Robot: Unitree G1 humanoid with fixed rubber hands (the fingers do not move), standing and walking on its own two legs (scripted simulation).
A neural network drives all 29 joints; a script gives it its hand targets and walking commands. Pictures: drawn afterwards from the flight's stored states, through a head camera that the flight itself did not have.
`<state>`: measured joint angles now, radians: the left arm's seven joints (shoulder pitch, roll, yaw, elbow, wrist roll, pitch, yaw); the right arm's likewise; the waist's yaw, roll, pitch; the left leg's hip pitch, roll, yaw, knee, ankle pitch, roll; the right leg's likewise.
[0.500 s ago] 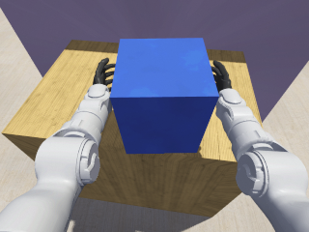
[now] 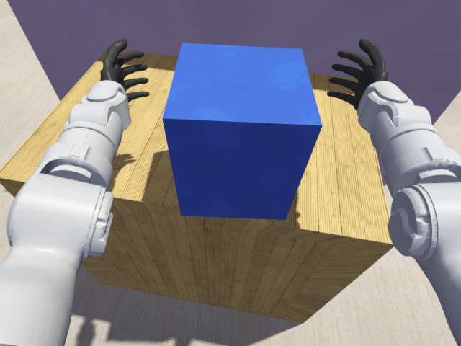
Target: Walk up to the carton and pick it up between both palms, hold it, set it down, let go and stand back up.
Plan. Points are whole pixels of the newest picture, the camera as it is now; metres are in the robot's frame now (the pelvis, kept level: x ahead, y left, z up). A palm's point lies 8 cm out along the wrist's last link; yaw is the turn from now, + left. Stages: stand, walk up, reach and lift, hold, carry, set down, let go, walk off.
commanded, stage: set down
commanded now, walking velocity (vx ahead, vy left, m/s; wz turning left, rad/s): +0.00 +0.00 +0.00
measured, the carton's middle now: (237, 137) +0.50 +0.00 +0.09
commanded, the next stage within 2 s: none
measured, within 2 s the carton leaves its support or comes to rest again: neither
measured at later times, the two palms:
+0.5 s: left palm (105, 99) +0.47 +0.21 +0.20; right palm (368, 108) +0.45 -0.19 +0.20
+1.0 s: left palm (109, 140) +0.43 +0.20 +0.15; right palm (369, 146) +0.41 -0.19 +0.16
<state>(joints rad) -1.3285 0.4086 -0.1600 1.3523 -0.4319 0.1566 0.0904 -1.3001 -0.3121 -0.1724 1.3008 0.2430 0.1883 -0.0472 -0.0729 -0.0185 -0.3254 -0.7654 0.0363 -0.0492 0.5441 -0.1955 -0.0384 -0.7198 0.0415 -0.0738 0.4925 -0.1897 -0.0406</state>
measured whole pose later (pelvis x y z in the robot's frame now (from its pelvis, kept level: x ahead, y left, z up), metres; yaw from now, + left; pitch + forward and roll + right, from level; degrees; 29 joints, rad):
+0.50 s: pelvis -0.01 -0.01 +0.01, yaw +1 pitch +16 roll +0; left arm -1.25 0.44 -0.09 1.37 -0.35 0.13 0.01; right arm -1.19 -0.23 -0.10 1.18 0.27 0.23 -0.14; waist -0.08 -0.03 -0.21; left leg -0.54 0.03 -0.04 0.40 -0.13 -0.05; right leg -0.52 0.04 -0.07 0.40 -0.15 -0.05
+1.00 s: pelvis -0.01 +0.01 +0.02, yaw -1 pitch +9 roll -1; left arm -0.91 0.34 0.01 0.93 -0.25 0.25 0.06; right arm -0.91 -0.27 -0.02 0.96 0.35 0.22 -0.14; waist -0.03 -0.02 -0.13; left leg -0.44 0.04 -0.02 0.45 -0.17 -0.02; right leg -0.40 0.04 -0.04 0.39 -0.15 -0.03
